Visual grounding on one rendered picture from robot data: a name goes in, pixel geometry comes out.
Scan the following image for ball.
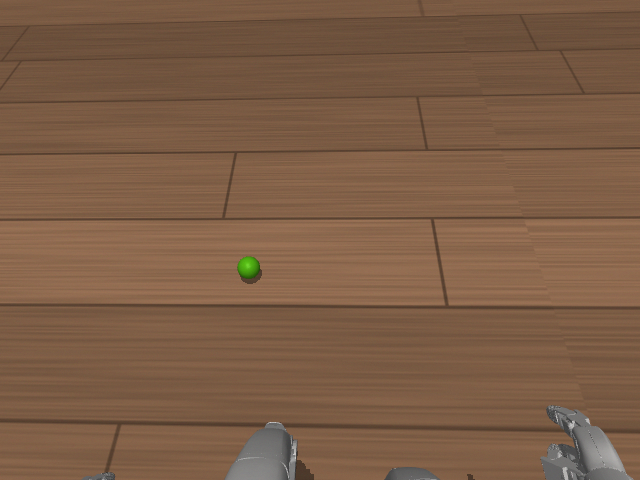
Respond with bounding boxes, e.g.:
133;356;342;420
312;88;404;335
237;256;260;279

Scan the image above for right robot hand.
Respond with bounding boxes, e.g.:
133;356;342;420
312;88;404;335
540;405;626;480

